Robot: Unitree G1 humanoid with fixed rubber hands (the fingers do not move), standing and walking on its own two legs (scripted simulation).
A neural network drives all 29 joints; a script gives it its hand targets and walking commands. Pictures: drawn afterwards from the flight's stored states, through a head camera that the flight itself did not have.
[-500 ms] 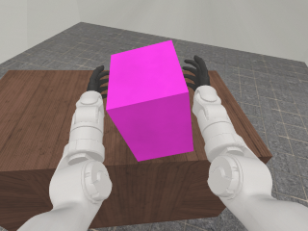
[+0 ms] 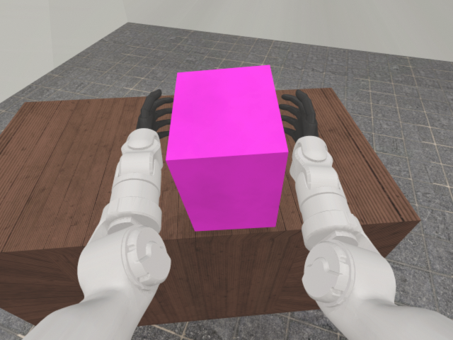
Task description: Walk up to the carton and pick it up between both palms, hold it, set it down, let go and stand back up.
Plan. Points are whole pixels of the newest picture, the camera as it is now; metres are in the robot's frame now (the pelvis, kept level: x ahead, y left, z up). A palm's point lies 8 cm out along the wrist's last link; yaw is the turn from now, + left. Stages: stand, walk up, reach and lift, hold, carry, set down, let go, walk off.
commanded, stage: set down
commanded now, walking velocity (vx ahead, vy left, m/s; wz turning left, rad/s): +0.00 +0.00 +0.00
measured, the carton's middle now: (229, 154) +0.47 +0.04 +0.07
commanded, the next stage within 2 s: none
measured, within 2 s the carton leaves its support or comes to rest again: rests again in 1.32 s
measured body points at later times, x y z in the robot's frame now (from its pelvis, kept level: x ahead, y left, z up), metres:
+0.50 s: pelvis +0.00 +0.01 +0.00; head +0.04 +0.00 +0.45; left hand +0.46 +0.16 +0.14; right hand +0.45 -0.12 +0.13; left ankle +0.03 +0.09 -0.75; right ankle -0.03 -0.10 -0.75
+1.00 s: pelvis +0.00 +0.01 +0.00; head +0.04 +0.02 +0.45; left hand +0.46 +0.16 +0.13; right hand +0.45 -0.12 +0.12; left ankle +0.03 +0.10 -0.75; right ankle -0.03 -0.10 -0.75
